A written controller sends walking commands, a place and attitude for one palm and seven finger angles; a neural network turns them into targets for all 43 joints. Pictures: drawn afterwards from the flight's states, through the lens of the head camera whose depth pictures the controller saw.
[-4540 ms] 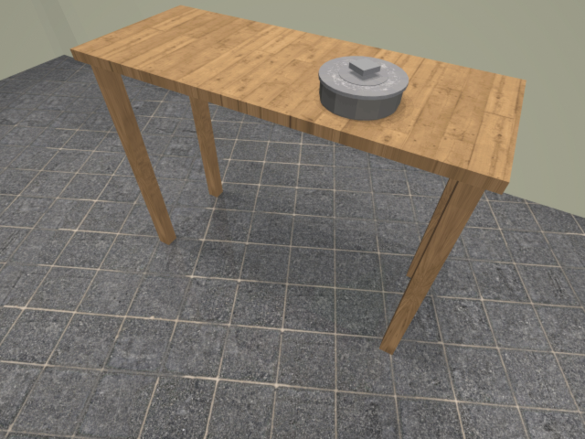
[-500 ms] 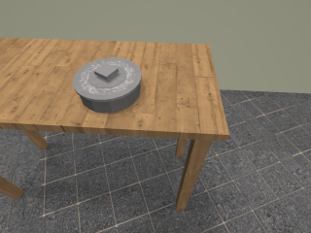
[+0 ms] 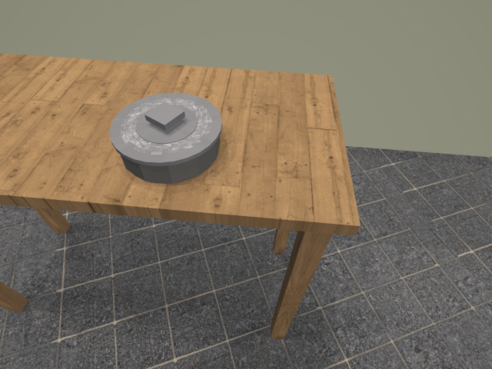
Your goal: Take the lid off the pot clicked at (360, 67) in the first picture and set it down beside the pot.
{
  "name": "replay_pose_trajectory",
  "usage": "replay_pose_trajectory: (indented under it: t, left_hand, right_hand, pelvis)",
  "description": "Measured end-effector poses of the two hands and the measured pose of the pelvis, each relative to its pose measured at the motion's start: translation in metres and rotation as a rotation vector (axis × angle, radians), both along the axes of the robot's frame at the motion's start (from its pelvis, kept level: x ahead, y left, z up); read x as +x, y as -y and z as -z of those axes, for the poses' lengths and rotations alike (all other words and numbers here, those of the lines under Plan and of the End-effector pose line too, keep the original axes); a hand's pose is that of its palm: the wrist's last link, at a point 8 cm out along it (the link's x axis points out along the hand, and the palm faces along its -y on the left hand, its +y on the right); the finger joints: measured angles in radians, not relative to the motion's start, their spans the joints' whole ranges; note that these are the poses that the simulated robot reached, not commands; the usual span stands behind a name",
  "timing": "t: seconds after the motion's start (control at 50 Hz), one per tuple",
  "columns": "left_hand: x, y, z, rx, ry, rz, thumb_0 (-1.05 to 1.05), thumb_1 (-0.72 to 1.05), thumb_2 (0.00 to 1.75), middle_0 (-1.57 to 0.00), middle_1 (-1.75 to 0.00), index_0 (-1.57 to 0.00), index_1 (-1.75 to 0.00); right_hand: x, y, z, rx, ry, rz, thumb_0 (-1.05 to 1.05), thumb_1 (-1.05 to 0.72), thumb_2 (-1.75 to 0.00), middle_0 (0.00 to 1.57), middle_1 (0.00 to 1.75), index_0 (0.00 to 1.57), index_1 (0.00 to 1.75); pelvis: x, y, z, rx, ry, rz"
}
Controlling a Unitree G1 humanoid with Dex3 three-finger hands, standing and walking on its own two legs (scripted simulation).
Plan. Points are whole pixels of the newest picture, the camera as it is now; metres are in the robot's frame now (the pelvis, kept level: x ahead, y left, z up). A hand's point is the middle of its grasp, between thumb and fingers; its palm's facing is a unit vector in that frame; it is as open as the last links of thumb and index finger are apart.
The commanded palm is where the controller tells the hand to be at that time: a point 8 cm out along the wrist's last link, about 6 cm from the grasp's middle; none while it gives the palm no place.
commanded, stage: look again from close up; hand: left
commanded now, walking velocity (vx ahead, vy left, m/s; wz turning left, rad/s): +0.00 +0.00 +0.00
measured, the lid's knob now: (165, 115) +0.48 +0.18 +0.15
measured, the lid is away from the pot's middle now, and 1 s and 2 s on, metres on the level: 0.00 0.00 0.00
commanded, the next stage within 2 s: lift the closed hand beside the body in 0.12 s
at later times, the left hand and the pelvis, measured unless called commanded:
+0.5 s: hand (113, 368) +0.13 +0.20 -0.02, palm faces +0.18 -0.95 -0.27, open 5.8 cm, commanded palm +0.08 +0.25 +0.02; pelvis -0.02 +0.01 +0.00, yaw +1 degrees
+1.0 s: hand (2, 363) +0.11 +0.26 +0.12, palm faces +0.39 -0.81 -0.44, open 3.1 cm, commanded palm +0.05 +0.29 +0.15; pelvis -0.03 +0.02 +0.00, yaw +2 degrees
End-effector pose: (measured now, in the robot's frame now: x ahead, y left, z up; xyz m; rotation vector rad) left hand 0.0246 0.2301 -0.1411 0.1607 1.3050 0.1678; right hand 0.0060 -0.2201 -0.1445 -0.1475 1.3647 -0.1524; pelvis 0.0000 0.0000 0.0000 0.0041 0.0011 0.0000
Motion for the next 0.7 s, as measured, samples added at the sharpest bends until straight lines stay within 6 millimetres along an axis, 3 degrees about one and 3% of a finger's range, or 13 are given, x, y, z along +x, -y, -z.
replay_pose_trajectory:
  t: [0.24, 0.26, 0.34, 0.4, 0.48, 0.56, 0.62, 0.7]
  left_hand:
    - [-0.01, 0.0, 0.002, -0.003, -0.015, -0.01, 0.01, 0.91, 0.9, -0.2, -0.3, -0.2, -0.3]
    - [-0.004, -0.001, -0.002, 0.001, 0.028, -0.032, 0.01, 0.92, 0.9, -0.2, -0.3, -0.2, -0.3]
    - [0.059, -0.017, -0.069, 0.116, 0.462, -0.057, 0.02, 0.92, 0.9, -0.24, -0.35, -0.24, -0.35]
    - [0.083, -0.022, -0.104, 0.16, 0.646, -0.015, 0.01, 0.91, 0.9, -0.3, -0.42, -0.31, -0.42]
    - [0.08, -0.018, -0.134, 0.146, 0.779, 0.055, 0.01, 0.91, 0.9, -0.43, -0.56, -0.43, -0.56]
    - [0.064, -0.022, -0.159, 0.163, 0.884, 0.06, 0.01, 0.9, 0.9, -0.58, -0.73, -0.59, -0.73]
    - [0.052, -0.03, -0.173, 0.195, 0.936, 0.034, 0.01, 0.9, 0.9, -0.71, -0.86, -0.71, -0.86]
    - [0.041, -0.039, -0.194, 0.251, 1.005, 0.003, 0.01, 0.9, 0.9, -0.88, -1.05, -0.89, -1.05]
  right_hand:
    - [-0.005, -0.003, -0.001, 0.001, -0.013, 0.004, 0.01, -0.91, -0.9, 0.2, 0.3, 0.2, 0.3]
    - [-0.003, -0.002, -0.002, 0.0, 0.015, 0.001, 0.01, -0.92, -0.9, 0.2, 0.3, 0.2, 0.3]
    - [0.035, 0.003, -0.015, -0.019, 0.278, -0.057, 0.02, -0.92, -0.9, 0.2, 0.3, 0.2, 0.3]
    - [0.08, 0.006, -0.029, -0.01, 0.474, -0.065, 0.02, -0.92, -0.9, 0.2, 0.3, 0.2, 0.3]
    - [0.14, 0.004, -0.068, -0.011, 0.742, -0.09, 0.02, -0.91, -0.9, 0.2, 0.3, 0.2, 0.3]
    - [0.183, -0.006, -0.11, -0.027, 0.937, -0.167, 0.01, -0.91, -0.9, 0.19, 0.3, 0.2, 0.3]
    - [0.2, -0.017, -0.127, -0.03, 1.004, -0.235, 0.01, -0.91, -0.9, 0.19, 0.3, 0.2, 0.3]
    - [0.205, -0.033, -0.13, -0.012, 1.012, -0.296, 0.01, -0.91, -0.9, 0.19, 0.3, 0.2, 0.3]
  pelvis:
    - [-0.001, -0.002, 0.0, -0.008, 0.001, -0.003]
    - [-0.002, -0.003, 0.001, -0.01, 0.004, -0.004]
    - [-0.005, -0.009, 0.0, -0.006, 0.026, -0.03]
    - [-0.01, -0.013, 0.0, -0.002, 0.026, -0.036]
    - [-0.017, -0.013, 0.001, 0.0, 0.036, -0.022]
    - [-0.023, -0.013, 0.002, -0.005, 0.044, -0.029]
    - [-0.026, -0.013, 0.002, -0.009, 0.047, -0.04]
    - [-0.028, -0.014, 0.001, -0.012, 0.058, -0.053]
